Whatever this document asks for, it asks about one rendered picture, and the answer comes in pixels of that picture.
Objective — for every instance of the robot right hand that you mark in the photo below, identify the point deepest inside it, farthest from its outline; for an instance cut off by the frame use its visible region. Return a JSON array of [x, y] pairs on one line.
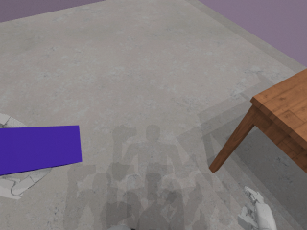
[[260, 216]]

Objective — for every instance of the robot left hand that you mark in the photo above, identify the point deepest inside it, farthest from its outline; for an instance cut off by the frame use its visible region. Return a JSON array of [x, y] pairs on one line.
[[10, 186]]

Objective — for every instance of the sponge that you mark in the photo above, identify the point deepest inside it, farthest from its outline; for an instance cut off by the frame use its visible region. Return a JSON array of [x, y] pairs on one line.
[[26, 149]]

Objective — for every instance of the table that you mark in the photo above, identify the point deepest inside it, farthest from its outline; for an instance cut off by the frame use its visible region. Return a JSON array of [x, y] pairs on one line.
[[280, 112]]

